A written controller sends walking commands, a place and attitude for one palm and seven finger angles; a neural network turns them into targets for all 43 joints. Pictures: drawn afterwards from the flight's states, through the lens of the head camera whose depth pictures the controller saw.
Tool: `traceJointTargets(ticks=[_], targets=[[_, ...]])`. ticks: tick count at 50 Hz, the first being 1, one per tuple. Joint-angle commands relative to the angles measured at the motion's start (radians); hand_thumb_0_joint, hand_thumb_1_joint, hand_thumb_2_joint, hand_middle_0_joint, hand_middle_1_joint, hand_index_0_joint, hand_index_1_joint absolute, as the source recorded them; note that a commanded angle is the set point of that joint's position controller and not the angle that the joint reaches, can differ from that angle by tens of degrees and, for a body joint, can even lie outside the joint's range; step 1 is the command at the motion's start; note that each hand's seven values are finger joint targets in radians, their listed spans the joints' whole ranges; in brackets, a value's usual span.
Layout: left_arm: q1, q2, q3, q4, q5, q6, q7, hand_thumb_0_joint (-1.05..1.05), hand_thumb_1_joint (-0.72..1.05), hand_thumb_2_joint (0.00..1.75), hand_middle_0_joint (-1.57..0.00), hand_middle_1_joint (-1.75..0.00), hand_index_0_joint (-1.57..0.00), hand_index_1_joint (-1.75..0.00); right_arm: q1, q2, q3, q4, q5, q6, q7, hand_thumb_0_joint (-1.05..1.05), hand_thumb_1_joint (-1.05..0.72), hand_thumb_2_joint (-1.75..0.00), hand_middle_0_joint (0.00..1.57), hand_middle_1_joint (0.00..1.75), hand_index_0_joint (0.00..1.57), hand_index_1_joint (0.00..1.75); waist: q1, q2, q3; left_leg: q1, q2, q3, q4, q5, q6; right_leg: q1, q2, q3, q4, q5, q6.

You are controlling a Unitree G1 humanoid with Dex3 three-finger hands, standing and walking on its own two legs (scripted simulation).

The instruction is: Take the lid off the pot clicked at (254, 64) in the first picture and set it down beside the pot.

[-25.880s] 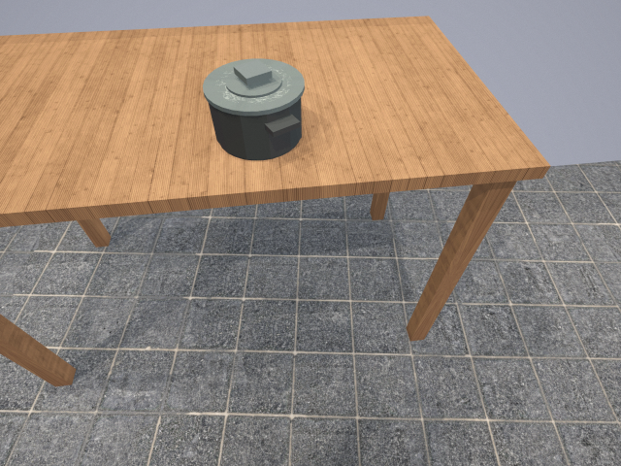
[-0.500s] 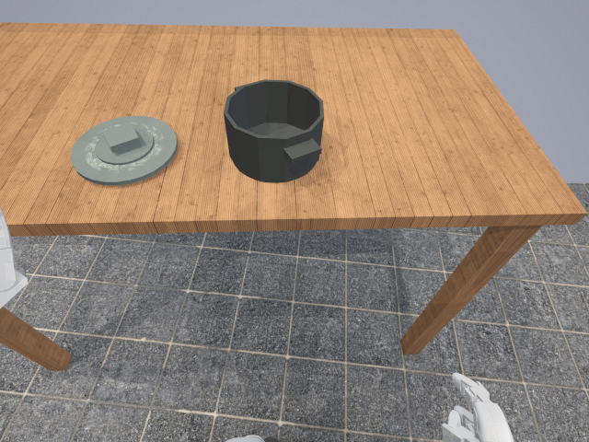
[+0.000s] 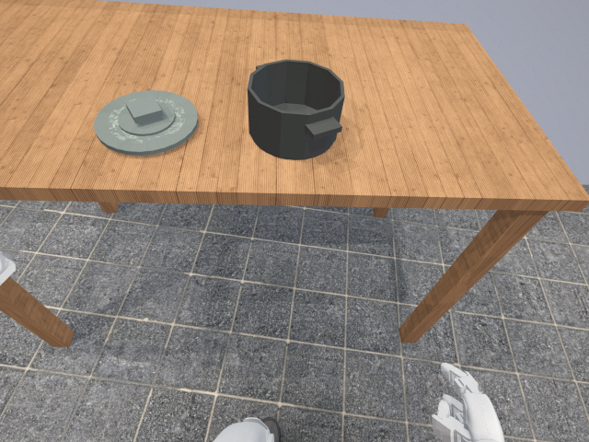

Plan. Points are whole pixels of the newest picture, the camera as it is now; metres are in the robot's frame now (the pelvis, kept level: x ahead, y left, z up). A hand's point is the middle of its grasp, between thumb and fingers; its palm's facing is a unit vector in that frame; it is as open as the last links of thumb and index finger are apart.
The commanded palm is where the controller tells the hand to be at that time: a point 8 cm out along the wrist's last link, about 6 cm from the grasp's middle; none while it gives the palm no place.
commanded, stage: step back with the hand held close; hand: left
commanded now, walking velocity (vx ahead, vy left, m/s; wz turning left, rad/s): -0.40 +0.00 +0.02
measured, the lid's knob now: (144, 109) +0.60 +0.30 +0.08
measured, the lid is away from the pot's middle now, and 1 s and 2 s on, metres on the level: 0.26 0.26 0.26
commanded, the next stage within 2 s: stop stepping back and stand still in 0.58 s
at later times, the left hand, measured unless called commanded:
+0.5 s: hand out of the picture +0.13 +0.26 +0.27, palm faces +0.41 -0.82 -0.40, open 7.4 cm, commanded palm +0.09 +0.31 +0.27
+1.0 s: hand out of the picture +0.00 +0.40 +0.29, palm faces +0.51 -0.84 -0.21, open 7.4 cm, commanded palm -0.09 +0.42 +0.27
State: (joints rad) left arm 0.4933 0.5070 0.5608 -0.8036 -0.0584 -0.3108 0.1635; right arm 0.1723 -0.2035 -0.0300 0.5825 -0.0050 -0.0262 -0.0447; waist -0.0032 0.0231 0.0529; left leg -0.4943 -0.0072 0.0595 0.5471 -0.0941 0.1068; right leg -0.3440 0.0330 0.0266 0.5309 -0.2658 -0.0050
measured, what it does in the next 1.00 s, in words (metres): walks backwards: right foot, then left foot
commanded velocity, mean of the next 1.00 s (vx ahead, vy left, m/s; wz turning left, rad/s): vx -0.17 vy -0.06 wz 0.04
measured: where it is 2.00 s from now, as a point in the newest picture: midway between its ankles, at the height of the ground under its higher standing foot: outside the picture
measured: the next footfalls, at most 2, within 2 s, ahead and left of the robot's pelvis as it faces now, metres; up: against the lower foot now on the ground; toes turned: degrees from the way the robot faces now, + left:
right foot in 0.42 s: -0.01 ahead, -0.15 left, +0.00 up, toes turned -5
left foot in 0.54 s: +0.10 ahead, +0.10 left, +0.00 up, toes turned -2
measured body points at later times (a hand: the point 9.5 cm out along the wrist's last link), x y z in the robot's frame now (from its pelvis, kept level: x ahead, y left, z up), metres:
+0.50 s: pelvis -0.07 +0.04 +0.00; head -0.04 +0.09 +0.44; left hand +0.10 +0.30 +0.28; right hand +0.08 -0.20 -0.08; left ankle +0.06 +0.08 -0.71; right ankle -0.05 -0.15 -0.73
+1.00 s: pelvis -0.23 +0.14 -0.02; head -0.22 +0.21 +0.43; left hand -0.03 +0.44 +0.29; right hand -0.09 -0.10 -0.09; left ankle -0.05 +0.19 -0.72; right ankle -0.24 +0.00 -0.66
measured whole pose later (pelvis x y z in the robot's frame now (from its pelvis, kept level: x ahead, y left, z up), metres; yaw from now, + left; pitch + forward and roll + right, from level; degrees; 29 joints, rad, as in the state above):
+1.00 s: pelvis -0.23 +0.14 -0.02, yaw -1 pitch -4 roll -7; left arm 0.04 0.54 0.57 -0.70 -0.07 -0.17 0.11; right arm 0.19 -0.14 -0.04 0.68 -0.01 -0.01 0.00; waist -0.03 -0.04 0.08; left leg -0.55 0.00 -0.04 0.70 -0.14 -0.07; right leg -0.43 0.12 -0.02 1.11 -0.58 -0.03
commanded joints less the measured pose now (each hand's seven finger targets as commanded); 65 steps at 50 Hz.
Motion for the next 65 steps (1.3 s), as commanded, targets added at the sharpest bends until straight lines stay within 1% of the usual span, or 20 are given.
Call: traceJointTargets(ticks=[1, 8, 16, 22, 25, 27, 29, 33, 34, 35, 39, 41, 44, 49, 51, 52, 54, 57, 59, 65], targets=[[-0.019, 0.190, 0.147, -0.170, -0.019, -0.050, 0.019, 0.00, 0.90, 0.90, -0.20, -0.30, -0.20, -0.30, -0.051, -0.147, -0.068, -0.139, 0.001, -0.055, -0.007, 0.00, -0.90, -0.90, 0.20, 0.30, 0.20, 0.30, -0.003, 0.112, -0.205, 0.054, 0.193, -0.237, -0.256, -0.422, -0.073, 0.103, -0.016, 0.025, -0.018, -0.087, -0.054], [-0.072, 0.173, 0.106, -0.149, -0.008, -0.065, 0.027, 0.00, 0.90, 0.90, -0.20, -0.30, -0.20, -0.30, -0.030, -0.135, -0.062, -0.115, -0.002, -0.049, -0.005, 0.00, -0.90, -0.90, 0.20, 0.30, 0.20, 0.30, -0.028, -0.037, -0.144, 0.167, 0.119, -0.189, -0.009, -0.369, -0.094, -0.142, -0.179, 0.170, -0.153, -0.122, -0.104], [-0.053, 0.224, 0.176, -0.183, -0.036, -0.059, 0.020, 0.00, 0.90, 0.90, -0.20, -0.30, -0.20, -0.30, -0.034, -0.138, -0.081, -0.118, -0.018, -0.070, 0.009, 0.00, -0.90, -0.90, 0.20, 0.30, 0.20, 0.30, -0.006, 0.210, -0.273, 0.019, 0.314, -0.301, -0.410, -0.454, -0.114, 0.157, 0.080, -0.029, 0.238, -0.296, -0.045], [-0.178, 0.199, 0.076, -0.203, -0.003, -0.078, 0.024, 0.00, 0.90, 0.90, -0.20, -0.30, -0.20, -0.30, -0.048, -0.101, -0.052, -0.076, -0.013, -0.045, 0.013, 0.00, -0.90, -0.90, 0.20, 0.30, 0.20, 0.30, -0.012, -0.185, -0.155, 0.184, 0.045, -0.145, 0.508, -0.396, -0.170, -0.199, -0.471, 0.334, -0.324, 0.116, -0.248], [-0.254, 0.161, 0.053, -0.096, 0.006, -0.013, -0.005, 0.00, 0.90, 0.90, -0.20, -0.30, -0.20, -0.30, -0.063, -0.107, -0.033, -0.067, -0.002, -0.042, -0.003, 0.00, -0.90, -0.90, 0.20, 0.30, 0.20, 0.30, -0.049, -0.137, -0.052, 0.178, 0.079, -0.154, 0.045, -0.286, -0.126, -0.154, -0.250, 0.021, -0.074, 0.111, -0.079], [-0.254, 0.186, 0.089, -0.115, -0.007, -0.024, -0.007, 0.00, 0.90, 0.90, -0.20, -0.30, -0.20, -0.30, -0.102, -0.152, -0.052, -0.086, -0.018, -0.073, -0.017, 0.00, -0.90, -0.90, 0.20, 0.30, 0.20, 0.30, -0.019, 0.384, -0.078, 0.056, 0.313, -0.497, -0.365, -0.195, -0.021, -0.135, 0.042, -0.043, 0.373, -0.253, -0.002], [-0.252, 0.215, 0.114, -0.130, -0.025, -0.028, -0.022, 0.00, 0.90, 0.90, -0.20, -0.30, -0.20, -0.30, -0.067, -0.136, -0.068, -0.062, -0.014, -0.096, 0.011, 0.00, -0.90, -0.90, 0.20, 0.30, 0.20, 0.30, -0.012, 0.167, -0.208, 0.007, 0.315, -0.434, -0.466, -0.531, -0.101, 0.019, 0.119, 0.016, 0.585, -0.303, -0.034], [-0.081, 0.193, 0.102, -0.253, -0.041, 0.011, -0.025, 0.00, 0.90, 0.90, -0.20, -0.30, -0.20, -0.30, -0.077, -0.103, -0.060, -0.092, -0.026, -0.083, 0.037, 0.00, -0.90, -0.90, 0.20, 0.30, 0.20, 0.30, 0.017, 0.255, -0.283, 0.100, 0.238, -0.283, -0.506, -0.480, -0.201, 0.097, 0.138, -0.075, 0.354, -0.260, -0.038], [0.048, -0.153, -0.386, 0.817, 0.070, 0.238, -0.136, 0.00, 0.90, 0.90, -0.20, -0.30, -0.20, -0.30, 0.044, -0.339, -0.112, 0.157, -0.039, -0.095, 0.006, 0.00, -0.90, -0.90, 0.20, 0.30, 0.20, 0.30, -0.165, 0.210, -0.206, 0.084, 0.184, -0.346, -0.138, 0.069, -0.139, -0.026, -0.023, 0.068, 0.409, -0.240, -0.038], [-0.251, 0.231, 0.091, -0.555, -0.046, 0.084, -0.046, 0.00, 0.90, 0.90, -0.20, -0.30, -0.20, -0.30, -0.137, -0.077, -0.077, -0.149, 0.014, -0.086, 0.054, 0.00, -0.90, -0.90, 0.20, 0.30, 0.20, 0.30, 0.096, 0.043, -0.385, 0.300, 0.142, -0.063, -0.286, -0.232, -0.207, 0.062, 0.143, -0.116, 0.129, -0.281, -0.026], [-0.153, 0.316, 0.151, -0.557, -0.019, 0.033, 0.004, 0.00, 0.90, 0.90, -0.20, -0.30, -0.20, -0.30, -0.025, -0.087, -0.006, -0.114, -0.015, -0.037, 0.012, 0.00, -0.90, -0.90, 0.20, 0.30, 0.20, 0.30, -0.034, -0.014, -0.241, 0.010, 0.028, -0.121, 0.846, -0.436, -0.169, -0.126, -0.405, 0.115, -0.165, 0.087, -0.261], [-0.311, 0.274, 0.146, -0.274, -0.007, 0.075, -0.005, 0.00, 0.90, 0.90, -0.20, -0.30, -0.20, -0.30, -0.045, -0.102, -0.033, -0.110, 0.004, -0.036, 0.010, 0.00, -0.90, -0.90, 0.20, 0.30, 0.20, 0.30, -0.047, -0.260, -0.091, 0.185, 0.133, -0.193, 0.591, -0.441, -0.116, -0.385, -0.343, 0.090, -0.214, -0.414, -0.156], [-0.524, 0.198, 0.065, 0.011, 0.009, 0.094, -0.009, 0.00, 0.90, 0.90, -0.20, -0.30, -0.20, -0.30, -0.079, -0.171, -0.030, -0.097, -0.005, -0.024, -0.002, 0.00, -0.90, -0.90, 0.20, 0.30, 0.20, 0.30, -0.056, 0.632, 0.040, -0.003, 0.262, -0.573, -0.399, -0.781, -0.075, -0.287, 0.077, -0.109, 0.589, -0.386, -0.027], [-0.358, 0.164, 0.032, -0.087, -0.050, 0.142, -0.069, 0.00, 0.90, 0.90, -0.20, -0.30, -0.20, -0.30, -0.148, -0.083, -0.070, -0.124, 0.009, -0.053, 0.065, 0.00, -0.90, -0.90, 0.20, 0.30, 0.20, 0.30, 0.083, 0.422, -0.144, -0.144, 0.067, -0.148, -0.523, -0.657, -0.479, 0.247, 0.214, -0.267, 0.427, -0.387, -0.051], [-0.062, 0.171, 0.019, -0.169, -0.017, 0.106, -0.062, 0.00, 0.90, 0.90, -0.20, -0.30, -0.20, -0.30, -0.042, -0.042, -0.058, -0.134, 0.061, -0.026, 0.073, 0.00, -0.90, -0.90, 0.20, 0.30, 0.20, 0.30, 0.088, -0.314, -0.160, -0.050, -0.110, 0.052, 0.761, -0.520, -0.285, 0.131, -0.188, 0.157, -0.175, -0.386, -0.245], [-0.028, 0.105, -0.032, -0.303, -0.026, 0.114, -0.094, 0.00, 0.90, 0.90, -0.20, -0.30, -0.20, -0.30, -0.076, -0.092, -0.071, -0.178, 0.073, -0.008, 0.067, 0.00, -0.90, -0.90, 0.20, 0.30, 0.20, 0.30, 0.018, -0.441, -0.092, -0.159, -0.047, -0.234, 1.290, -0.581, -0.068, -0.207, -0.395, 0.433, -0.218, -0.243, -0.311], [-0.213, 0.316, 0.146, -0.410, -0.059, 0.066, -0.076, 0.00, 0.90, 0.90, -0.20, -0.30, -0.20, -0.30, -0.061, 0.004, 0.037, -0.202, -0.018, -0.038, 0.044, 0.00, -0.90, -0.90, 0.20, 0.30, 0.20, 0.30, -0.022, 0.021, -0.208, -0.153, 0.080, -0.094, 0.845, -0.352, -0.101, 0.008, -0.273, 0.076, -0.192, -0.126, -0.028], [-0.283, 0.172, 0.108, -0.106, -0.014, 0.105, -0.022, 0.00, 0.90, 0.90, -0.20, -0.30, -0.20, -0.30, -0.080, -0.082, -0.030, -0.105, 0.006, -0.033, -0.009, 0.00, -0.90, -0.90, 0.20, 0.30, 0.20, 0.30, -0.035, -0.156, -0.070, 0.302, 0.114, -0.056, 0.114, -0.469, -0.079, -0.309, -0.225, 0.125, -0.098, -0.527, -0.142], [-0.357, 0.157, 0.053, -0.106, -0.019, 0.074, 0.004, 0.00, 0.90, 0.90, -0.20, -0.30, -0.20, -0.30, -0.042, -0.130, -0.028, -0.100, 0.000, -0.056, -0.022, 0.00, -0.90, -0.90, 0.20, 0.30, 0.20, 0.30, -0.037, 0.536, -0.079, 0.470, 0.325, -0.366, -0.278, -0.478, -0.047, -0.437, 0.024, -0.124, 0.494, -0.366, -0.037], [-0.289, 0.161, 0.051, -0.081, -0.015, 0.099, -0.048, 0.00, 0.90, 0.90, -0.20, -0.30, -0.20, -0.30, -0.124, -0.101, -0.043, -0.098, 0.008, -0.049, 0.037, 0.00, -0.90, -0.90, 0.20, 0.30, 0.20, 0.30, 0.012, 0.182, -0.076, 0.013, 0.317, -0.268, -0.390, -0.645, -0.028, -0.089, 0.006, -0.071, 0.518, -0.118, -0.006]])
